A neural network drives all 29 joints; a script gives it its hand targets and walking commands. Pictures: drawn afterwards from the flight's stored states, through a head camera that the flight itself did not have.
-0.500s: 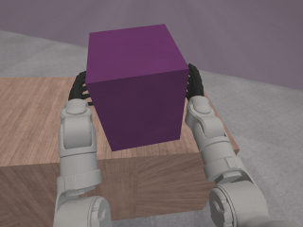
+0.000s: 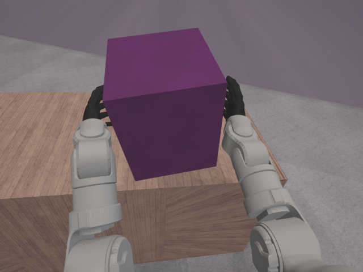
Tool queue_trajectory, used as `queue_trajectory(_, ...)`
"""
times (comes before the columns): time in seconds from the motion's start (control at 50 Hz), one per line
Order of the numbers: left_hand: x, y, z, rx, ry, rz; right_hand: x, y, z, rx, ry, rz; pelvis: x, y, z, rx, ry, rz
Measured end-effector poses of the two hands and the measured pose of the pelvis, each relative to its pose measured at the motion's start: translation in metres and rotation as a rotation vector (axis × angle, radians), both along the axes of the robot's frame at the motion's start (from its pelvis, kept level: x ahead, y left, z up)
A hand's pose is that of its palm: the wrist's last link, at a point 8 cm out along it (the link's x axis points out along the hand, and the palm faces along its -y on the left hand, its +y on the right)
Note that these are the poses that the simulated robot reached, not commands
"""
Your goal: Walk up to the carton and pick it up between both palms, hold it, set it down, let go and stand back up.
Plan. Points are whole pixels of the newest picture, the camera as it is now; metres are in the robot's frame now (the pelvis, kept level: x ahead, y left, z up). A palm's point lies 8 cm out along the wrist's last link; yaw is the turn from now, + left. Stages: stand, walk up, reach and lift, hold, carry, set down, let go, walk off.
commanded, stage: set down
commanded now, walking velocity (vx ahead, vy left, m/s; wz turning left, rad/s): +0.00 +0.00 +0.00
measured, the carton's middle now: (165, 106) +0.43 +0.01 +0.18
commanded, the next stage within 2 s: none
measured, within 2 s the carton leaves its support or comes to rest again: neither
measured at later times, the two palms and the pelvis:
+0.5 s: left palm (103, 140) +0.39 +0.15 +0.12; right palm (224, 121) +0.39 -0.13 +0.16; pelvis +0.03 +0.00 +0.00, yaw +0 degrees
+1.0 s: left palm (106, 140) +0.41 +0.15 +0.10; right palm (222, 125) +0.41 -0.13 +0.14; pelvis +0.04 +0.00 +0.00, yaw -1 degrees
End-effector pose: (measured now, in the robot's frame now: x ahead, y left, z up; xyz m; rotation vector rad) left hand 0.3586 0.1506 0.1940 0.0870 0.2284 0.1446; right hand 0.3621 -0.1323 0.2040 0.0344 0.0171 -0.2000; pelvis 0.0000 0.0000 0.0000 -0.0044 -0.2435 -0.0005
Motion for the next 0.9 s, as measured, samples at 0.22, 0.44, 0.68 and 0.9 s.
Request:
queue_trajectory(0.22,0.011,0.003,-0.029,-0.024,0.036,-0.020,0.012,0.007,-0.003,-0.009,-0.073,0.017,0.005,0.001,0.000,0.004,0.017,-0.006)
queue_trajectory(0.44,0.027,0.002,-0.068,-0.018,0.038,-0.022,0.030,0.006,-0.037,-0.022,-0.080,0.030,0.025,-0.002,0.002,0.001,0.067,0.001)
queue_trajectory(0.68,0.040,-0.009,-0.080,-0.002,0.048,-0.051,0.036,-0.006,-0.052,-0.011,-0.067,0.002,0.043,-0.001,0.003,0.001,0.080,-0.012)
queue_trajectory(0.9,0.047,-0.007,-0.082,0.003,0.062,-0.051,0.042,-0.004,-0.057,-0.019,-0.054,-0.006,0.043,0.001,0.003,0.003,0.084,-0.017)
